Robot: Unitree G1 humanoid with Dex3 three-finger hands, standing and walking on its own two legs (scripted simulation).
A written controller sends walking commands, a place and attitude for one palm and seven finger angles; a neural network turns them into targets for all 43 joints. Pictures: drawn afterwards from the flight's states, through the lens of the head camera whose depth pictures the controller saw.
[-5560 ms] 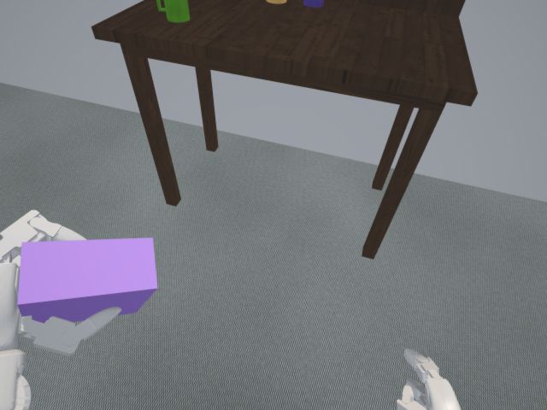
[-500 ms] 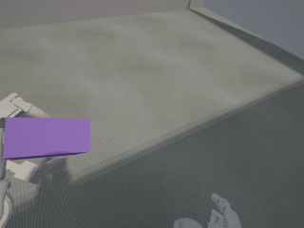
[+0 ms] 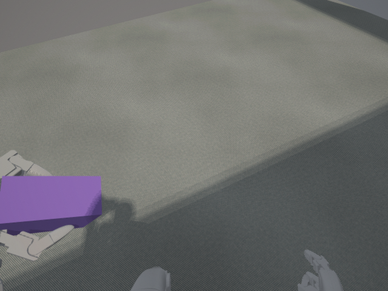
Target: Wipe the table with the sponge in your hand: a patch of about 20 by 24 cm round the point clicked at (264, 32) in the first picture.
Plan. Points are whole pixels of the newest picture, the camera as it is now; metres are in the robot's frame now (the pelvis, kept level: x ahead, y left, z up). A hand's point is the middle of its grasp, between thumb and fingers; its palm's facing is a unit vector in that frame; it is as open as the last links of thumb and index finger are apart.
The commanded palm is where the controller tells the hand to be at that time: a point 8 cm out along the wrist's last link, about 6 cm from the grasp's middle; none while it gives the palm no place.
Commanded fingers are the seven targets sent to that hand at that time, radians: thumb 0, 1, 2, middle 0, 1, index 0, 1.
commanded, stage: walk to a spot facing it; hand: left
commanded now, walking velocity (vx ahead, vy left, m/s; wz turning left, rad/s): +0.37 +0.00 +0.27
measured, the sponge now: (64, 205) +0.22 +0.20 +0.15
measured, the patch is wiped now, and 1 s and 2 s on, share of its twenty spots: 0.00 0.00 0.00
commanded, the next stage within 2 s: turn to face it in 0.98 s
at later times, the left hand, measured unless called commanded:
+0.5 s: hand (66, 122) +0.36 +0.23 +0.19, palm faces +0.42 -0.73 -0.54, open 10.1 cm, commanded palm +0.30 +0.28 +0.17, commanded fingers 0.00 0.10 1.30 -1.20 -1.60 -1.20 -1.60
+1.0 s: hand (89, 97) +0.44 +0.22 +0.18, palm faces +0.54 -0.66 -0.52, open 10.1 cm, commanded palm +0.37 +0.26 +0.17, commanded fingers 0.00 0.10 1.30 -1.20 -1.60 -1.20 -1.60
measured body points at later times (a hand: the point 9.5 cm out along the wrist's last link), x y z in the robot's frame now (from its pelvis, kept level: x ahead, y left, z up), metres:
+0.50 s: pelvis +0.16 -0.01 -0.01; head +0.21 -0.03 +0.44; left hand +0.33 +0.27 +0.22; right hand +0.36 -0.19 -0.11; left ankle +0.17 +0.12 -0.74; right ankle +0.22 -0.14 -0.70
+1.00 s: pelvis +0.29 -0.06 -0.01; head +0.36 -0.04 +0.43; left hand +0.41 +0.25 +0.21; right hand +0.53 -0.27 -0.09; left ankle +0.31 +0.07 -0.73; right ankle +0.28 -0.15 -0.74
